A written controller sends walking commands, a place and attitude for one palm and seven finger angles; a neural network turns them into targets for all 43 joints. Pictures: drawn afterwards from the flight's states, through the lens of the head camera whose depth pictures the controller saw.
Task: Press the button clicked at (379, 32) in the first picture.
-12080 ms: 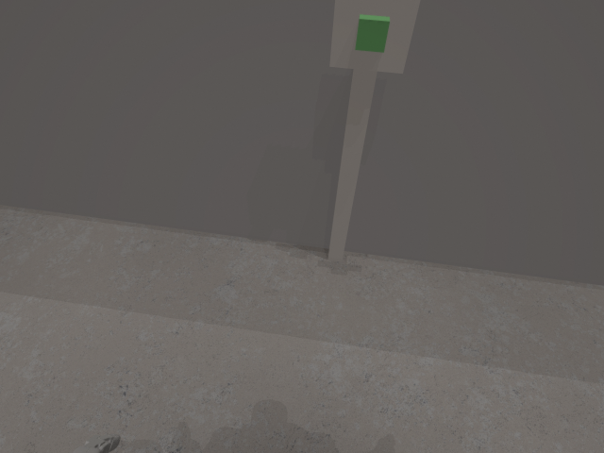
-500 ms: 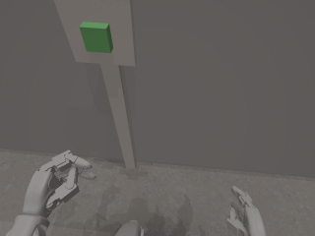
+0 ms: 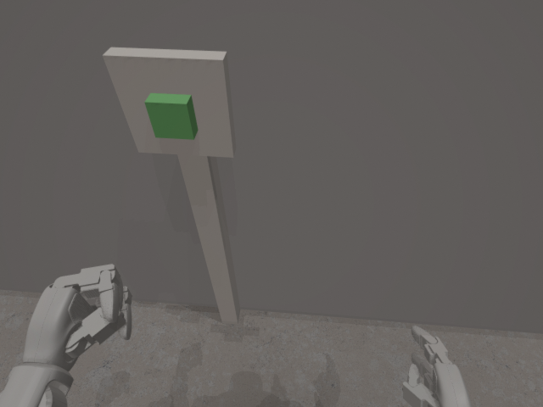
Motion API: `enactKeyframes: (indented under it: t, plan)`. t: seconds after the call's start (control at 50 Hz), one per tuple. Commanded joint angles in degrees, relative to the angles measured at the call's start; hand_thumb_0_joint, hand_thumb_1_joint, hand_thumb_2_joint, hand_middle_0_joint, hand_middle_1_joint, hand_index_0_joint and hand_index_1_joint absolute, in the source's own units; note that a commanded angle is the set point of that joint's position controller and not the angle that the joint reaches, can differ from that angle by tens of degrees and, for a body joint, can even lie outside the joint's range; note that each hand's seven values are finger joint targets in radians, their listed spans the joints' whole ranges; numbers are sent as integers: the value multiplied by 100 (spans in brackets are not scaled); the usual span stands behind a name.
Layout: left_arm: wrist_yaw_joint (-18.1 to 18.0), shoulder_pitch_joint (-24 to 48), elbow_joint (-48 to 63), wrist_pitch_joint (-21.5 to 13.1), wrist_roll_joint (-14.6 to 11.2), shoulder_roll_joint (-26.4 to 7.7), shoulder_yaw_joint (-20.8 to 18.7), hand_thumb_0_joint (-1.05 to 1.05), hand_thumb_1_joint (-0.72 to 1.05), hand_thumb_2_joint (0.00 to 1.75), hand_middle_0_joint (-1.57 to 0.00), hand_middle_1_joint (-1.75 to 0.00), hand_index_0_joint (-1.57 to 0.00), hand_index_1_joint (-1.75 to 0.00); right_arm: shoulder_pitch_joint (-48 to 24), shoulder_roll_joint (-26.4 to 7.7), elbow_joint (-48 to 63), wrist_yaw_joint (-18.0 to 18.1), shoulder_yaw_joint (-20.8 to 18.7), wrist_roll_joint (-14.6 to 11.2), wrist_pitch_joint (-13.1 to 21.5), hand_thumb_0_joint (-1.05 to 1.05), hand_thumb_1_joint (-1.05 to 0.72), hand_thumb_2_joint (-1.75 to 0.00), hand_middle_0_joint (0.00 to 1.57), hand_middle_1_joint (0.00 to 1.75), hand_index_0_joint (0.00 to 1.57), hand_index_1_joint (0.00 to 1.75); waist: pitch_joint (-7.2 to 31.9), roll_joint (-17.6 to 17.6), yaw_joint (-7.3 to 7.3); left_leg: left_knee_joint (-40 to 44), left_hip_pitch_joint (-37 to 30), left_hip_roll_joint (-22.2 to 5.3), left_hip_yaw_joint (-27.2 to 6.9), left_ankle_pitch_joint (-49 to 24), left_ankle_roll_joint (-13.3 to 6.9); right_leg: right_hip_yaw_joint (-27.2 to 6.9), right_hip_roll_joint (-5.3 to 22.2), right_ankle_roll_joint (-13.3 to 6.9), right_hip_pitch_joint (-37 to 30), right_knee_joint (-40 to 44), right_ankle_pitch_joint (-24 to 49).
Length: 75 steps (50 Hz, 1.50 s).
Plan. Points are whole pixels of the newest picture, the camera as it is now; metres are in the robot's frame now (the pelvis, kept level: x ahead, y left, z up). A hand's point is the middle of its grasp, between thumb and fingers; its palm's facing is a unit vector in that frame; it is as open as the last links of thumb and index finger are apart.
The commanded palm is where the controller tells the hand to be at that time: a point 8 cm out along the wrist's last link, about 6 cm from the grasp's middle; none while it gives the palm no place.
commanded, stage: raise the hand and make a fist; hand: left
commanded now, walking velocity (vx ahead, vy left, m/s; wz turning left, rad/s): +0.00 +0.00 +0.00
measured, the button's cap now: (173, 115) +0.51 +0.21 +0.18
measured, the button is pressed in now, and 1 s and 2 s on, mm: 0 0 0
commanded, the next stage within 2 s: aim a knuckle at the button in 0.86 s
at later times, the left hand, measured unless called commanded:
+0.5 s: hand (102, 267) +0.22 +0.21 +0.17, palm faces +0.03 -1.00 -0.09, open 3.1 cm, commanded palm +0.19 +0.26 +0.18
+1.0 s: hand (107, 270) +0.22 +0.20 +0.17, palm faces +0.04 -1.00 -0.08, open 3.1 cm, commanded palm +0.20 +0.25 +0.18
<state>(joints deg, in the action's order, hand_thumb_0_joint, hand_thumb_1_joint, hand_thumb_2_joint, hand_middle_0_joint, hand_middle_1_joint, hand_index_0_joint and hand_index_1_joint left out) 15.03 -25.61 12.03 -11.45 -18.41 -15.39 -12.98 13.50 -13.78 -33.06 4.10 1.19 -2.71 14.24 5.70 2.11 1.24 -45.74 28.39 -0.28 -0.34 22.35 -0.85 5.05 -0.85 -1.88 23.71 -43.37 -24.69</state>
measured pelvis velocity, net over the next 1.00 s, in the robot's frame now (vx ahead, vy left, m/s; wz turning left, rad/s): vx -0.01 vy -0.01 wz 0.00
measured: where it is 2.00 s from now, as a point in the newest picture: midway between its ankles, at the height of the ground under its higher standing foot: outside the picture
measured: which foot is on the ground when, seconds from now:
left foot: down 0.00-1.00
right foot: down 0.00-1.00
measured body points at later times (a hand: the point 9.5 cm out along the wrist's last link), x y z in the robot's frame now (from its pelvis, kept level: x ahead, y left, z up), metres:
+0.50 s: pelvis -0.01 +0.00 +0.02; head -0.04 -0.02 +0.47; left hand +0.22 +0.26 +0.18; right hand +0.18 -0.23 -0.04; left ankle +0.01 +0.11 -0.71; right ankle -0.03 -0.10 -0.71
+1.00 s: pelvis -0.01 -0.01 +0.02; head -0.04 -0.03 +0.47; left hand +0.22 +0.25 +0.18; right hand +0.18 -0.23 -0.04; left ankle +0.01 +0.11 -0.71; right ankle -0.02 -0.10 -0.71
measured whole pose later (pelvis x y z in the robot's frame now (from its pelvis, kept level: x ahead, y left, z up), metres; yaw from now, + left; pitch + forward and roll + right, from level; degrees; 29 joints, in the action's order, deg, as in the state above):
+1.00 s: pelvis -0.01 -0.01 +0.02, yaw +0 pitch -2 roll +0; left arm 15.0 -11.4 11.6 5.7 -18.2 -17.6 -15.7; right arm 12.4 -14.2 -36.0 5.7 3.9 -3.5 15.2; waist 2.4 3.1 2.7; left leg -32.8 14.8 -0.1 0.1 15.7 -0.4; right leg 4.5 -1.0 -2.3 10.9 -31.7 -18.6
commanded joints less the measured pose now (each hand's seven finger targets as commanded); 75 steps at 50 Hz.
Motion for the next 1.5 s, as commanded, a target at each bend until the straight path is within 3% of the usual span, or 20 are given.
enactKeyframes:
  t: [0.0, 0.3, 0.42, 0.46, 0.52, 0.56, 0.66, 0.7, 0.78, 0.8, 0.86, 0.94, 1.0, 1.06, 1.12, 1.18, 1.3, 1.36, 1.42, 1.48]
  plan:
    - [24, 676, 1105, -68, -141, -902, -543, 0, 90, 90, -130, -150, -130, -150, -482, -668, 888, 53, -166, -58, 364, 0, -90, -90, 20, 30, 20, 30, 446, -12, -9, 812, -894, -19, -218, -1541, -111, -198, 29, 131, -201, 902, 1834]
    - [21, 2050, 1104, 824, -172, -1227, -727, 0, 90, 90, -130, -150, -130, -150, -767, -686, 788, 144, 30, -106, 474, 0, -90, -90, 20, 30, 20, 30, 114, 53, 114, 1482, -1414, 9, -240, -1133, -127, -233, 52, 118, -606, 1592, 1274]
    - [15, 2587, 1226, 1163, -179, -1409, -888, 0, 90, 90, -130, -150, -130, -150, -930, -675, 774, 177, 56, -138, 506, 0, -90, -90, 20, 30, 20, 30, 274, 36, 171, 1640, -1680, 29, -213, -1193, -142, -299, 97, 139, -835, 1760, 1291]
    - [27, 2520, 1142, 1263, -185, -1349, -899, 0, 90, 90, -130, -150, -130, -150, -929, -658, 757, 179, 55, -136, 523, 0, -90, -90, 20, 30, 20, 30, 305, 190, 185, 1662, -1798, 40, -192, -1273, -129, -284, 102, 133, -866, 1762, 1419]
    - [82, 2206, 868, 1436, -230, -1190, -845, 0, 90, 90, -130, -150, -130, -150, -906, -689, 730, 147, 32, -149, 486, 0, -90, -90, 20, 30, 20, 30, 184, -277, 192, 1636, -1697, 47, -162, -1429, -137, -314, 113, 182, -925, 1803, 1711]
    - [84, 2271, 991, 1499, -199, -1212, -844, 0, 90, 90, -130, -150, -130, -150, -927, -687, 756, 136, 22, -146, 452, 0, -90, -90, 20, 30, 20, 30, 200, -79, 195, 1630, -1735, 70, -123, -1433, -136, -331, 125, 188, -901, 1804, 1723]
    - [-68, 2598, 1401, 1369, -90, -1301, -861, 0, 90, 90, -130, -150, -130, -150, -941, -650, 793, 143, 26, -124, 436, 0, -90, -90, 20, 30, 20, 30, 256, 182, 164, 1674, -1889, 65, -111, -1375, -132, -320, 109, 162, -862, 1821, 1548]
    - [-114, 2558, 1346, 1302, -91, -1360, -929, 0, 90, 90, -130, -150, -130, -150, -918, -655, 750, 159, 27, -97, 442, 0, -90, -90, 20, 30, 20, 30, 204, -109, 156, 1663, -1833, 52, -127, -1340, -146, -356, 96, 177, -896, 1876, 1489]
    - [-70, 2562, 1265, 1236, -78, -1270, -853, 0, 90, 90, -130, -150, -130, -150, -915, -653, 714, 174, 25, -105, 465, 0, -90, -90, 20, 30, 20, 30, 221, 126, 141, 1681, -1931, 63, -107, -1402, -141, -335, 110, 169, -893, 1849, 1628]
    - [-51, 2527, 1144, 1268, -92, -1263, -850, 0, 90, 90, -130, -150, -130, -150, -912, -665, 690, 178, 23, -102, 462, 0, -90, -90, 20, 30, 20, 30, 168, -96, 137, 1658, -1857, 52, -116, -1405, -151, -357, 98, 182, -912, 1877, 1645]
    - [-6, 2563, 1193, 1315, -84, -1191, -742, 0, 90, 90, -130, -150, -130, -150, -951, -651, 710, 179, 30, -125, 467, 0, -90, -90, 20, 30, 20, 30, 131, 215, 132, 1695, -1912, 65, -107, -1349, -135, -347, 115, 171, -872, 1879, 1579]
    - [-5, 2496, 1155, 1348, -105, -1260, -845, 0, 90, 90, -130, -150, -130, -150, -924, -662, 715, 182, 24, -112, 458, 0, -90, -90, 20, 30, 20, 30, 234, -31, 159, 1723, -1911, 55, -129, -1401, -140, -301, 95, 178, -930, 1851, 1643]
    - [-38, 3021, 954, 1329, -87, -1187, -727, 0, 90, 90, -130, -150, -130, -150, -924, -675, 625, 212, 26, -115, 444, 0, -90, -90, 20, 30, 20, 30, 92, -148, 67, 1701, -1889, 49, -142, -1343, -148, -313, 75, 185, -813, 1882, 1546]
    - [-93, 3469, 774, 1287, -7, -1066, -508, 0, 90, 90, -130, -150, -130, -150, -898, -659, 588, 235, 33, -122, 456, 0, -90, -90, 20, 30, 20, 30, 139, 174, 24, 1748, -2018, 67, -178, -1282, -136, -293, 87, 152, -730, 1847, 1485]
    - [-129, 3845, 378, 1266, 57, -1227, -555, 0, 90, 90, -130, -150, -130, -150, -898, -701, 526, 262, 24, -117, 397, 0, -90, -90, 20, 30, 20, 30, 143, -223, -3, 1761, -1900, 59, -176, -1167, -159, -369, 101, 176, -755, 1918, 1305]
    - [-158, 4168, 252, 1212, 127, -1130, -444, 0, 90, 90, -130, -150, -130, -150, -921, -654, 565, 246, 37, -110, 375, 0, -90, -90, 20, 30, 20, 30, 406, 166, 31, 1780, -2068, 77, -163, -1333, -135, -328, 115, 129, -856, 1812, 1542]
    - [-254, 4260, -315, 1182, 170, -1219, -590, 0, 90, 90, -130, -150, -130, -150, -846, -679, 563, 187, 6, -96, 247, 0, -90, -90, 20, 30, 20, 30, 542, -227, 83, 1759, -1959, 58, -123, -1630, -130, -315, 88, 119, -1045, 1748, 1938]
    - [-307, 4466, -401, 1192, 220, -1154, -506, 0, 90, 90, -130, -150, -130, -150, -829, -672, 579, 165, -2, -109, 176, 0, -90, -90, 20, 30, 20, 30, 521, 32, 52, 1771, -2022, 55, -78, -1661, -110, -307, 95, 109, -953, 1729, 2004]
    - [-387, 4776, -656, 1172, 274, -1168, -473, 0, 90, 90, -130, -150, -130, -150, -769, -714, 560, 171, -30, -102, 96, 0, -90, -90, 20, 30, 20, 30, 478, -242, 0, 1770, -1935, 41, -69, -1603, -128, -339, 86, 127, -938, 1753, 1945]
    - [-463, 5279, -718, 1113, 349, -1192, -417, 0, 90, 90, -130, -150, -130, -150, -736, -705, 533, 179, -33, -100, 22, 0, -90, -90, 20, 30, 20, 30, 628, 52, -62, 1752, -2073, 56, -56, -1606, -117, -360, 93, 106, -888, 1737, 1934]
